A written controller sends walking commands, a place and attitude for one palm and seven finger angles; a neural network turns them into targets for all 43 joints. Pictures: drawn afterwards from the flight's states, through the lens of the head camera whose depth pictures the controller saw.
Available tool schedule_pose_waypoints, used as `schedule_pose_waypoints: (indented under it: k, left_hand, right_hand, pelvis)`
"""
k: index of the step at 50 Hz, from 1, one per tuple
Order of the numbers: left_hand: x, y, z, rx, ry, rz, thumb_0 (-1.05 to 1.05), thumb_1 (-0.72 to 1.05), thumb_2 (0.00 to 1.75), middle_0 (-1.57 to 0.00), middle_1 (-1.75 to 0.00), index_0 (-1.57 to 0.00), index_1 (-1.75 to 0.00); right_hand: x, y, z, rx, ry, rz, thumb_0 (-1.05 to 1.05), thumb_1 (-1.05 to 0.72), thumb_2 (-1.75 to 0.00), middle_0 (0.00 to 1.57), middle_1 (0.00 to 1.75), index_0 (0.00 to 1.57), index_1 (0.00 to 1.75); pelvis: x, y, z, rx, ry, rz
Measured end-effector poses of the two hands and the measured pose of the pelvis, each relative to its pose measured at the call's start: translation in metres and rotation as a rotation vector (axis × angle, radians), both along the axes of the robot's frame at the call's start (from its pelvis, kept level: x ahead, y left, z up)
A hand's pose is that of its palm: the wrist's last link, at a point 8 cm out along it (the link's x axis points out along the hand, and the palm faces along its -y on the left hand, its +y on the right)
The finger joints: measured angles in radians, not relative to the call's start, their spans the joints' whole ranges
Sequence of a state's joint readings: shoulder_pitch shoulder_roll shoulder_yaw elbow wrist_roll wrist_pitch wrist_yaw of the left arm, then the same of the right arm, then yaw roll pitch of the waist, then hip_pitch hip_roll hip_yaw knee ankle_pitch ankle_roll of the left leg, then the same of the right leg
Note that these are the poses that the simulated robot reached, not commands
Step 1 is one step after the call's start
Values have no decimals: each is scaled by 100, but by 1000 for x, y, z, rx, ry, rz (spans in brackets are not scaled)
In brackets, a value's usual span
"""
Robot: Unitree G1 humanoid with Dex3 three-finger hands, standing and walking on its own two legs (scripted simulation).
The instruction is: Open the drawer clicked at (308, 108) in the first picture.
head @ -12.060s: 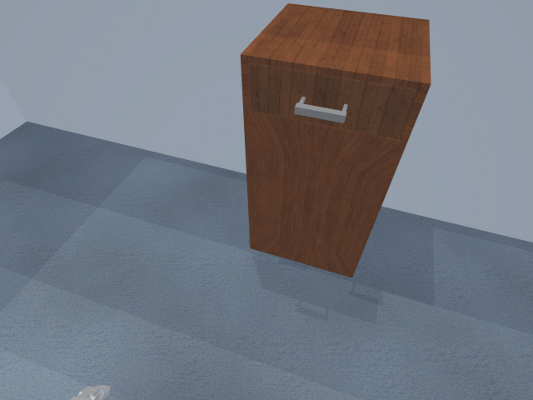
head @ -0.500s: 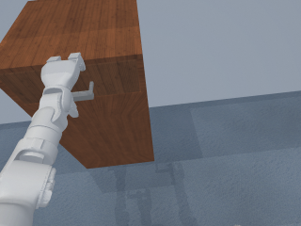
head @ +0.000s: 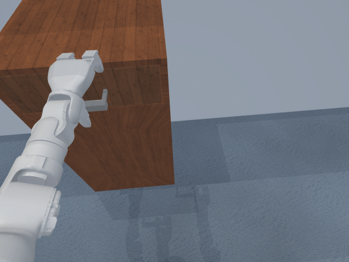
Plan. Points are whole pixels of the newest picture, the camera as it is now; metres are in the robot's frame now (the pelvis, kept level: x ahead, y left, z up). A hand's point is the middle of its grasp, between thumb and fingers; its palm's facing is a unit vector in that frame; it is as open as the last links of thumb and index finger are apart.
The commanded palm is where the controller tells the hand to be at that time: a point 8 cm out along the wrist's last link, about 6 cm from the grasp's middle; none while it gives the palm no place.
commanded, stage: lower the fingers behind the handle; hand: left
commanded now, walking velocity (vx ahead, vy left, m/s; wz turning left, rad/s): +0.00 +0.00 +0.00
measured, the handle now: (83, 100) +0.52 +0.25 +0.04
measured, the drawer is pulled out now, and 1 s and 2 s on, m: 0.00 0.00 0.00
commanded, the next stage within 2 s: lift the fingers back up to retry in 1.60 s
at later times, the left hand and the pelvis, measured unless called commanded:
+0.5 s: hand (66, 113) +0.46 +0.27 +0.06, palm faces -0.04 -0.05 -1.00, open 14.0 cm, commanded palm +0.45 +0.27 +0.11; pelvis +0.00 +0.00 -0.01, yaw +2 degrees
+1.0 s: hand (70, 111) +0.47 +0.27 +0.05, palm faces -0.05 -0.02 -1.00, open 13.8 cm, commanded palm +0.44 +0.27 +0.08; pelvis -0.01 +0.02 -0.01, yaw -1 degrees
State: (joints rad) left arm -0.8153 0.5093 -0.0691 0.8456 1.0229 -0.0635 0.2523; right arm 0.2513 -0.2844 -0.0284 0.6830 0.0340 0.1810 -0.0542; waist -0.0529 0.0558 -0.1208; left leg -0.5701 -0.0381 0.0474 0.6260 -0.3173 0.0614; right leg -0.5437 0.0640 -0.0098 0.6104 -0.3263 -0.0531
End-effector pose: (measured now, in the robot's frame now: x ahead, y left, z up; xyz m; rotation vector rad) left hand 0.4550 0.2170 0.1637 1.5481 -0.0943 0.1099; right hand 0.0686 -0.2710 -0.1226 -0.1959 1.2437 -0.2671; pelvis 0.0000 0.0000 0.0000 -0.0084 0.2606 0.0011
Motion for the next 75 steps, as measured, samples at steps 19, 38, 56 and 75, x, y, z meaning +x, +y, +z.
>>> schedule_pose_waypoints:
  k: [19, 38, 56, 75]
  left_hand:
    - [-25, 69, -41, 23, 280, 59, 0, -48, 30, -33, -123, -27, -120]
    - [-2, 48, -55, -13, 161, 114, 0, -48, 30, -34, -123, -33, -126]
    - [-11, 52, -62, 7, 141, 54, 0, -48, 30, -23, -127, -32, -121]
    - [-11, 47, -63, 24, 165, 105, 1, -48, 30, -17, -126, -32, -121]
  right_hand:
    - [-40, -15, 11, -93, 80, -13, 0, -90, -90, 21, 30, 20, 30]
    - [-39, 29, -5, 20, 92, -33, 0, -90, -90, 20, 30, 20, 30]
    - [-59, 20, -2, -34, 101, -31, 0, -90, -90, 21, 30, 20, 30]
    - [-70, 21, -6, -15, 93, -47, 0, -90, -90, 20, 30, 20, 30]
  pelvis:
    - [-8, -5, -3, -11, 15, 23]
    - [0, 18, -9, -26, 46, 10]
    - [-12, 21, -15, -28, 55, 0]
    - [-17, 16, -17, -28, 55, 1]
